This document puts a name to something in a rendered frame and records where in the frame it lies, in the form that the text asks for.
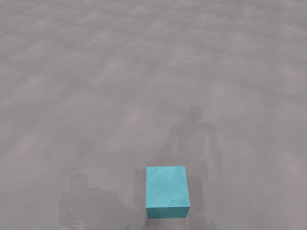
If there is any carton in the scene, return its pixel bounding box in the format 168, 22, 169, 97
146, 166, 191, 219

